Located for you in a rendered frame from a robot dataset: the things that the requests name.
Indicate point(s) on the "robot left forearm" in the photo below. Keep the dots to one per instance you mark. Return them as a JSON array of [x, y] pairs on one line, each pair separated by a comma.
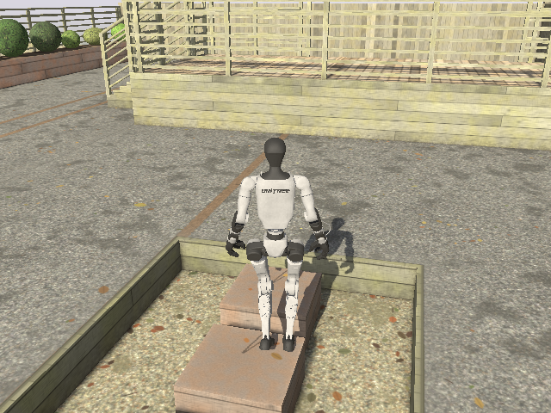
[[235, 230]]

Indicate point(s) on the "right robot shin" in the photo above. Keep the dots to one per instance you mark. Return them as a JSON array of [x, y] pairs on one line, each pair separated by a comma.
[[291, 310]]

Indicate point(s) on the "robot right forearm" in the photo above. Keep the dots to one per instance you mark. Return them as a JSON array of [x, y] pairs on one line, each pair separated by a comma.
[[318, 229]]

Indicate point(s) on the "robot head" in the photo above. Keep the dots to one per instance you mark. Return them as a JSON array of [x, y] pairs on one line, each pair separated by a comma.
[[274, 150]]

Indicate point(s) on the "robot right upper arm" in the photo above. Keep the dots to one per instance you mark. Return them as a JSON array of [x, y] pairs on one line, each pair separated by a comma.
[[301, 182]]

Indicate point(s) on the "robot left upper arm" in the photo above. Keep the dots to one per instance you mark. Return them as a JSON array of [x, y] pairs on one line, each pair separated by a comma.
[[244, 198]]

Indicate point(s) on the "right robot hand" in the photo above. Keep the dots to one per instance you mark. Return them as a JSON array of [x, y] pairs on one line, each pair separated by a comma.
[[318, 246]]

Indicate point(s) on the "left robot hand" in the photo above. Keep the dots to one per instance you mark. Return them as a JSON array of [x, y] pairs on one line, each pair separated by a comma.
[[237, 245]]

